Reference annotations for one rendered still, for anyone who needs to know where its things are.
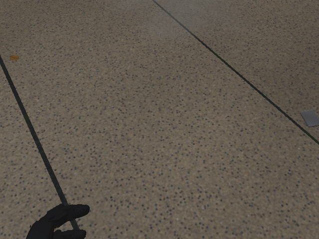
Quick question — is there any left robot hand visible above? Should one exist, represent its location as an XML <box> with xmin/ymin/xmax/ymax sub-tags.
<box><xmin>26</xmin><ymin>203</ymin><xmax>90</xmax><ymax>239</ymax></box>

